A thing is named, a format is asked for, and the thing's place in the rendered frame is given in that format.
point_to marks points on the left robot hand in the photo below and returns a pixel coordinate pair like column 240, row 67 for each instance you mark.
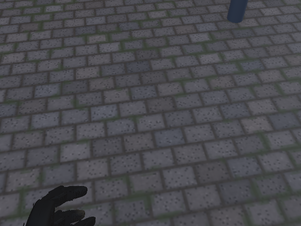
column 43, row 211

